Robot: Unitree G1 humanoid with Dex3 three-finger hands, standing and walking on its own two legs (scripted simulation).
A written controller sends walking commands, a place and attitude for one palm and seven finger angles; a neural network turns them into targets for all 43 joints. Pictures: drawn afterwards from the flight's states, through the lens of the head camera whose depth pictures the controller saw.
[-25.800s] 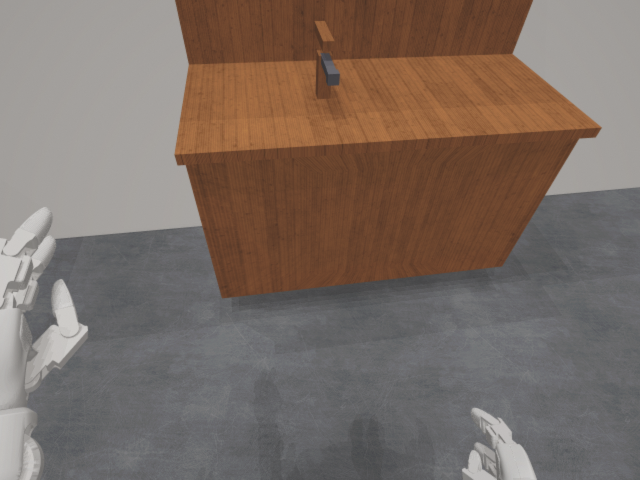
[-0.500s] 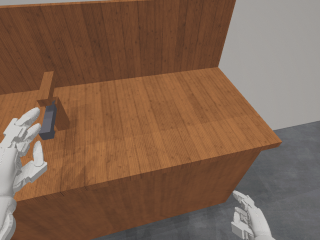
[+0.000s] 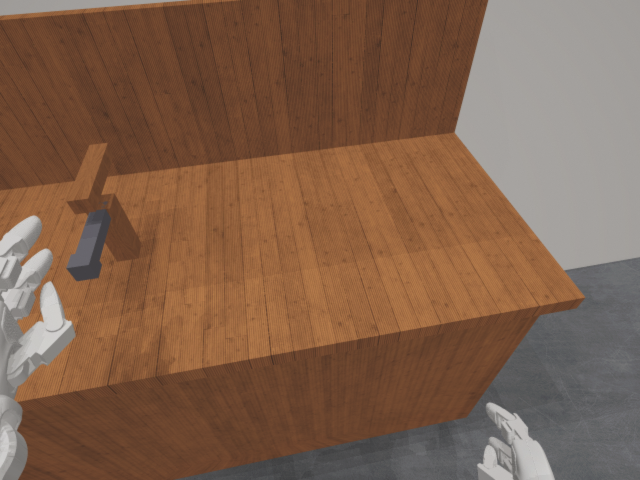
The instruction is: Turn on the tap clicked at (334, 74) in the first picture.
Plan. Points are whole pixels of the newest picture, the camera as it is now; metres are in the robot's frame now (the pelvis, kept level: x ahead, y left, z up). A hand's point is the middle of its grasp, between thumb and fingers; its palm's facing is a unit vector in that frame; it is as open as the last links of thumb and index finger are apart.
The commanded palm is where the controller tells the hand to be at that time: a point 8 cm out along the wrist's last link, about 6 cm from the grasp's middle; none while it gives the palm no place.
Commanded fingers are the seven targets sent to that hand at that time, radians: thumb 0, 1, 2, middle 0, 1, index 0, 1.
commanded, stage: turn the palm inward beside the body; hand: left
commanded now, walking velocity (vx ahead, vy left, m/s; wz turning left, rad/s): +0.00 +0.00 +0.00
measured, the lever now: (84, 266) +0.34 +0.36 +0.08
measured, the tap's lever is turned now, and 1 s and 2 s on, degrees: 0 0 0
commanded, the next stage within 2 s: reach beside the lever's end, fingers flat in 1.40 s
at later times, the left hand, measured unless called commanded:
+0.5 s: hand (72, 359) +0.18 +0.26 +0.15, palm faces +0.44 -0.88 -0.20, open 7.4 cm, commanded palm +0.13 +0.30 +0.16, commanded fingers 0.00 0.90 0.90 -0.20 -0.30 -0.20 -0.30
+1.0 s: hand (83, 398) +0.15 +0.23 +0.14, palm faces +0.48 -0.87 -0.13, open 7.5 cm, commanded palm +0.10 +0.27 +0.15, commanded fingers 0.00 0.90 0.90 -0.20 -0.30 -0.20 -0.30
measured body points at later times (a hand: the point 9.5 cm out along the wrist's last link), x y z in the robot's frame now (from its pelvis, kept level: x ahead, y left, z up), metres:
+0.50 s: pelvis +0.00 +0.02 +0.00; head -0.01 +0.00 +0.45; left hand +0.15 +0.30 +0.16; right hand +0.21 -0.19 -0.07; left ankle -0.01 +0.14 -0.72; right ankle +0.00 -0.08 -0.72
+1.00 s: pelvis -0.02 +0.00 +0.00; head -0.04 -0.02 +0.45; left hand +0.12 +0.28 +0.15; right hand +0.19 -0.21 -0.07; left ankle -0.01 +0.14 -0.72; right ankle +0.00 -0.08 -0.72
